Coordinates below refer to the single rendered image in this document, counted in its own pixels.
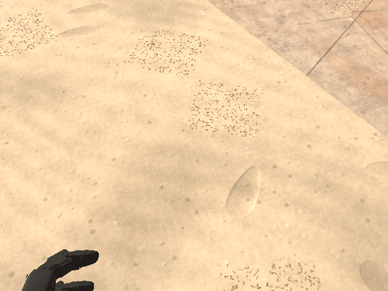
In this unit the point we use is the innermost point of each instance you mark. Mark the robot left hand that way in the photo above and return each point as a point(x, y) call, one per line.
point(58, 265)

